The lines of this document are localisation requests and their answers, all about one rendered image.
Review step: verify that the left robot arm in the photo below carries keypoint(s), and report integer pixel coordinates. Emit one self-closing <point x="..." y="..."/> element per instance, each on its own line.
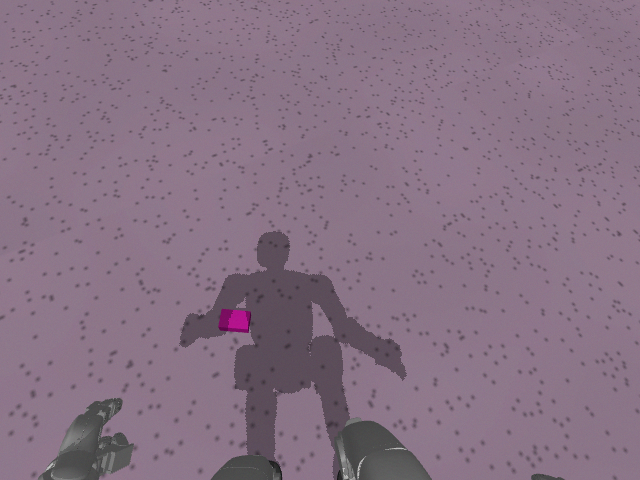
<point x="72" y="465"/>

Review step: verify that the left robot hand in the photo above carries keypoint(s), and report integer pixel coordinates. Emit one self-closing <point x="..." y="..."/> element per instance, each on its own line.
<point x="113" y="453"/>

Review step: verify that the small box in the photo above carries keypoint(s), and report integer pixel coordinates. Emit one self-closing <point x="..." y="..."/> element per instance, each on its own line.
<point x="234" y="320"/>

